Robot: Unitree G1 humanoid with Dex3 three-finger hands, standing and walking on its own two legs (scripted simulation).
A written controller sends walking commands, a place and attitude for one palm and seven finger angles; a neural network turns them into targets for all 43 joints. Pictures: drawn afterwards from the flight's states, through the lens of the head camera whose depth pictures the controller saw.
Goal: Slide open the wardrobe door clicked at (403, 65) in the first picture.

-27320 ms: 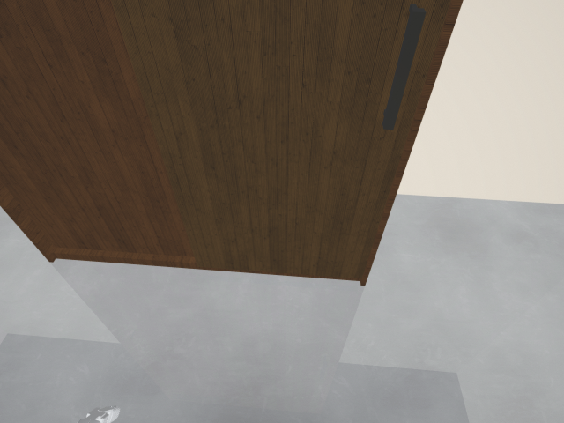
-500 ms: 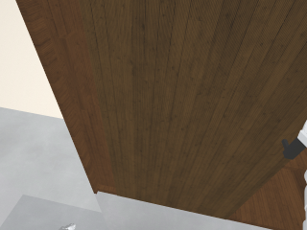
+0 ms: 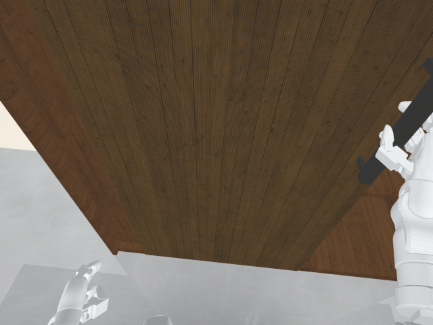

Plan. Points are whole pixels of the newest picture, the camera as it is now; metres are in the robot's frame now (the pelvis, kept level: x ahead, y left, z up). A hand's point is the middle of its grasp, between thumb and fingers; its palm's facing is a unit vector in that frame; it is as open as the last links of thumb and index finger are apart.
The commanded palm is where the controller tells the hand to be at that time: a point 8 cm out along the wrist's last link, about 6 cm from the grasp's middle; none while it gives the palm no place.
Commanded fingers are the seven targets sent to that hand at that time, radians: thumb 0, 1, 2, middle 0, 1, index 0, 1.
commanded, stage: stop walking and hold the door there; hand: right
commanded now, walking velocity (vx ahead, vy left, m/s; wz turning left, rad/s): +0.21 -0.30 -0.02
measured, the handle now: (393, 129) +0.42 -0.29 +0.16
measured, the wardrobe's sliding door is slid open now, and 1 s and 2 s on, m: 0.51 0.51 0.51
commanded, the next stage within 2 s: loosen the grip on the handle in 0.82 s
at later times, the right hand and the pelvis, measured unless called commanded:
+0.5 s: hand (386, 147) +0.37 -0.26 +0.17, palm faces +0.37 +0.91 -0.16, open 6.7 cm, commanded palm +0.34 -0.26 +0.14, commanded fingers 0.00 -0.90 -0.90 0.45 1.40 0.45 1.40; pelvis -0.04 -0.03 +0.01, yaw +3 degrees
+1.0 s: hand (388, 141) +0.38 -0.27 +0.17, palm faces +0.35 +0.92 -0.18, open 6.9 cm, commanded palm +0.32 -0.30 +0.17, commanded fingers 0.00 -0.30 -0.61 0.45 1.40 0.45 1.40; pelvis -0.04 -0.01 +0.01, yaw +2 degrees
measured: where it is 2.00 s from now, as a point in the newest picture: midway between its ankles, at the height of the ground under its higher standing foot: outside the picture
